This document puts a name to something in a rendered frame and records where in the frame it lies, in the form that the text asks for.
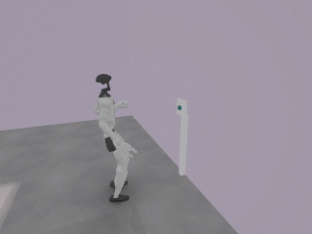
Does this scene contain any left robot hand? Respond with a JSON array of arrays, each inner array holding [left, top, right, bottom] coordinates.
[[117, 100, 129, 110]]

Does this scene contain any right robot foot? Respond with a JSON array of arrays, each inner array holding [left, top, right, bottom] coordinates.
[[109, 194, 130, 203]]

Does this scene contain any robot left upper arm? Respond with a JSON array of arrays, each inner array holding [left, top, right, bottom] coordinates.
[[94, 102, 100, 115]]

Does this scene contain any panel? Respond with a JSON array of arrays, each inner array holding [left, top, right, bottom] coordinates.
[[176, 98, 188, 176]]

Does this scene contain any right robot hand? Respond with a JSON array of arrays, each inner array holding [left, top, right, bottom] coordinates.
[[120, 141, 137, 158]]

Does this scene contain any right robot shin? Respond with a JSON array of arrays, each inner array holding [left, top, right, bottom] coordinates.
[[114, 170, 128, 198]]

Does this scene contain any robot right forearm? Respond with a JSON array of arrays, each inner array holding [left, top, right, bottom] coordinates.
[[100, 122, 124, 146]]

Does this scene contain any robot right upper arm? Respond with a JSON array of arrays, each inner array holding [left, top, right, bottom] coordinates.
[[98, 97, 111, 128]]

